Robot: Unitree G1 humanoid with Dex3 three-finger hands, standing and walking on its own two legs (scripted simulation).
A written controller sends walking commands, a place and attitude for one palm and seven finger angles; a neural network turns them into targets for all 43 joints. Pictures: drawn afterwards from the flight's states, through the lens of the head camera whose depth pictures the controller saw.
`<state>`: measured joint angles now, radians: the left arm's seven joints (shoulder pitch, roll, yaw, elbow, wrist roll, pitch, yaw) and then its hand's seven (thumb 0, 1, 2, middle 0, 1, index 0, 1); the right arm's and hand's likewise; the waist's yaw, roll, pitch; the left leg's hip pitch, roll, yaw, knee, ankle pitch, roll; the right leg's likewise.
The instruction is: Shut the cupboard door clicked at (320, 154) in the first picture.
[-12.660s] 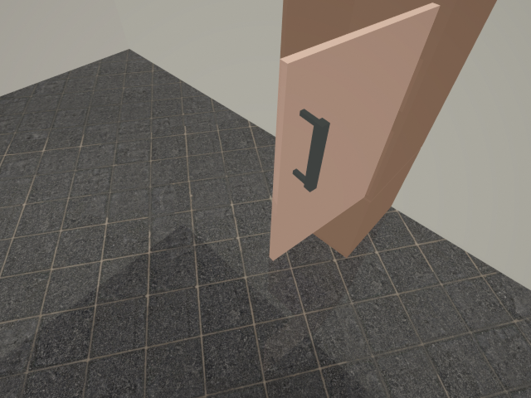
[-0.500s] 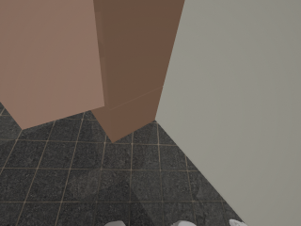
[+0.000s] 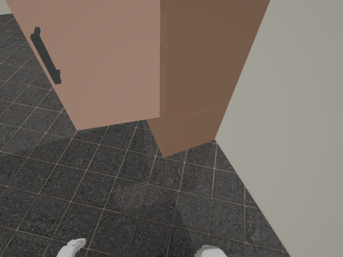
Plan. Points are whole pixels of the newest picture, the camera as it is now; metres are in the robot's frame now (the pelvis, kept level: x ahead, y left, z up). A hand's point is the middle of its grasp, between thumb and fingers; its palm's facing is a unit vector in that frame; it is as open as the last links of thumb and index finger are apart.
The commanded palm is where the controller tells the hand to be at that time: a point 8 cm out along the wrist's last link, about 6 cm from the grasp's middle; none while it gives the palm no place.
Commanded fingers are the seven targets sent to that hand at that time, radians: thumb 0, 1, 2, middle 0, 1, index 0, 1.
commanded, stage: turn to face it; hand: left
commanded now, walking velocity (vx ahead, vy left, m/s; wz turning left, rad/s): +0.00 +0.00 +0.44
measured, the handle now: (48, 57) +0.65 +0.39 +0.06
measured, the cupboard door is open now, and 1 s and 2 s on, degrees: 81 81 81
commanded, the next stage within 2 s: take the last steps up to it in 0.36 s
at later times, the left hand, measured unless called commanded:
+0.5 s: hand out of the picture -0.02 +0.10 -0.15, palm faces +0.25 -0.93 -0.27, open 7.4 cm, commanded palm none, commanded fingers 0.00 0.90 0.90 -0.20 -0.30 -0.20 -0.30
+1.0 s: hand out of the picture -0.09 +0.16 -0.18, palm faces +0.37 -0.91 -0.16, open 7.4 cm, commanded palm none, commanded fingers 0.00 0.90 0.90 -0.20 -0.30 -0.20 -0.30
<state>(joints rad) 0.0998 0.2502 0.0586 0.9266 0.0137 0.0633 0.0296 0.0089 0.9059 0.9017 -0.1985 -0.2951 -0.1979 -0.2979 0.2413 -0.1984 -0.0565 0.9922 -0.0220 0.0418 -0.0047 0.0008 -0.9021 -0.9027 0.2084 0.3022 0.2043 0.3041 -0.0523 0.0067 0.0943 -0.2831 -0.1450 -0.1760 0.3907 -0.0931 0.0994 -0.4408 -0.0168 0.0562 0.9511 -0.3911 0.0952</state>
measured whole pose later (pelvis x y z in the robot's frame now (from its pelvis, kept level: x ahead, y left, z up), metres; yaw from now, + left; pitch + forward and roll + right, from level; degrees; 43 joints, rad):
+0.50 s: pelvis -0.01 -0.10 +0.00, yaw +13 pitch -1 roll +3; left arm 0.28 0.15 0.02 0.96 0.01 -0.01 0.03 0.01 0.90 0.90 -0.20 -0.30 -0.20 -0.30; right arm 0.18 -0.27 -0.08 1.02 -0.02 0.07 0.00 0.00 -0.91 -0.90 0.20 0.30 0.20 0.30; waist -0.01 0.02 0.08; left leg -0.46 -0.01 -0.08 1.08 -0.38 -0.07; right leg -0.15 -0.03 -0.06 0.44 -0.28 -0.05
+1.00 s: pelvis +0.02 +0.01 -0.01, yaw +17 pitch -1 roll +1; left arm 0.39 0.17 0.05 1.13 0.03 0.01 0.00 0.01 0.91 0.90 -0.20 -0.29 -0.20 -0.30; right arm 0.17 -0.14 -0.04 1.00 -0.01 -0.06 -0.02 -0.02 -0.93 -0.90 0.21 0.30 0.20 0.30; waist 0.05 -0.06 0.06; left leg -0.14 -0.04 0.11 0.44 -0.28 0.06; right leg -0.43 -0.11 -0.05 1.08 -0.37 -0.01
